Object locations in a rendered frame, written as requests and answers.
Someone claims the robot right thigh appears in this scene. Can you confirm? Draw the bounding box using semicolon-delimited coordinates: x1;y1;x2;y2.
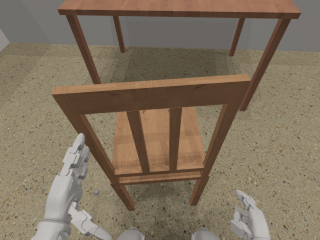
191;230;220;240

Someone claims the robot left thigh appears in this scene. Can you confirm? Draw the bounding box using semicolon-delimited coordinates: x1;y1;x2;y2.
117;229;145;240

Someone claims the left robot forearm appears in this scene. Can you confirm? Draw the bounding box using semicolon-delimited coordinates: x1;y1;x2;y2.
31;220;72;240

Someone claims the chair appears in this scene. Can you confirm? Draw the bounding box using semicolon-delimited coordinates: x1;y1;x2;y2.
51;74;251;211

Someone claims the robot thigh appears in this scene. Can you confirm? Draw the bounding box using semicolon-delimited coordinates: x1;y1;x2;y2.
117;229;145;240
191;230;220;240

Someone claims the table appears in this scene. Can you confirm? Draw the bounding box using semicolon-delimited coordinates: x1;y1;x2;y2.
57;0;301;112

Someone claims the left robot hand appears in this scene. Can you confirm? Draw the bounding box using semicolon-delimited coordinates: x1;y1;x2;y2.
44;133;113;240

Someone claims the right robot hand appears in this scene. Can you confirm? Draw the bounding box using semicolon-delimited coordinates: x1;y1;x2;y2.
230;189;271;240

